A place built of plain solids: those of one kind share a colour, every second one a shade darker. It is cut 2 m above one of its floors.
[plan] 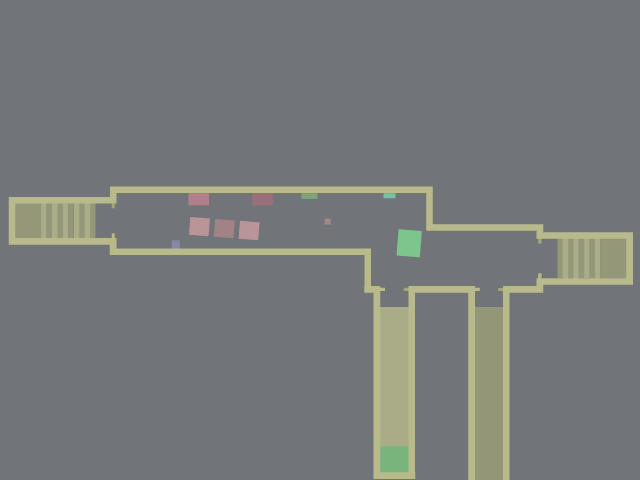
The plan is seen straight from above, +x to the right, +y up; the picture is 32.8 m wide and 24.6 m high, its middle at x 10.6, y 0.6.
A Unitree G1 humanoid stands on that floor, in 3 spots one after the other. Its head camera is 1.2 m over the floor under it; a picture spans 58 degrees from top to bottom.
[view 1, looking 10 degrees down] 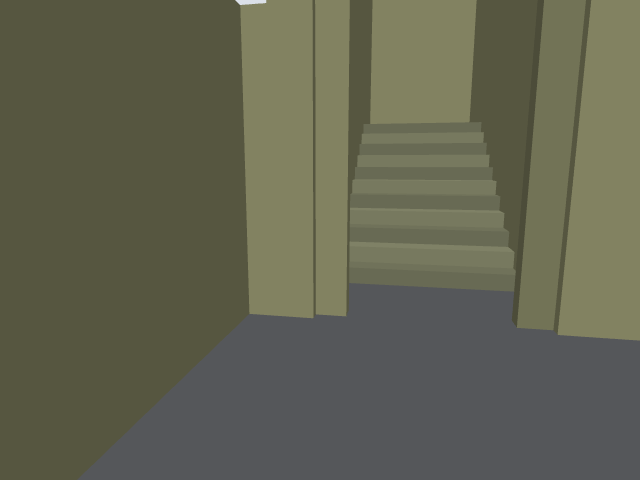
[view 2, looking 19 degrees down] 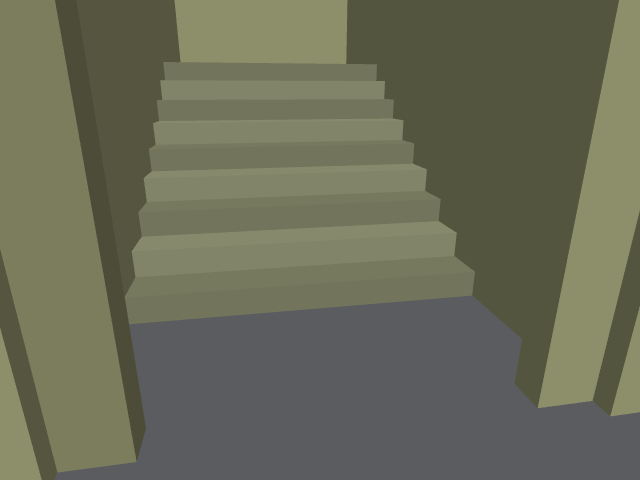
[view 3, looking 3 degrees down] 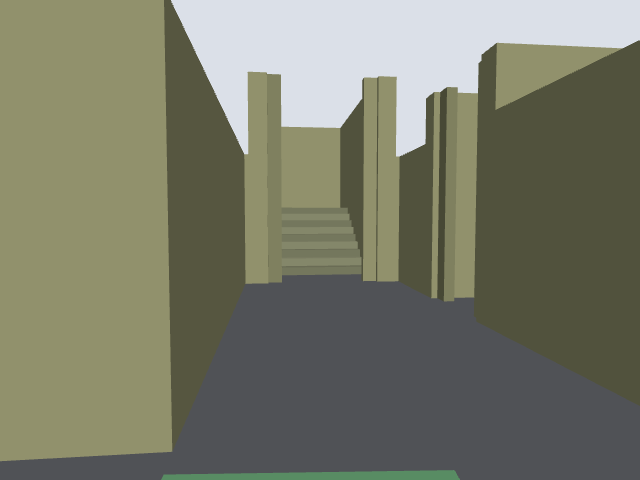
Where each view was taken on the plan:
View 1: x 3.35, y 1.37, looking -169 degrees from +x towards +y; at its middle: wall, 3.39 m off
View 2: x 20.54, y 0.00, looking -10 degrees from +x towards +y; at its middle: piece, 2.70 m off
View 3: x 13.82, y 0.54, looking -6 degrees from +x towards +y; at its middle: piece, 10.12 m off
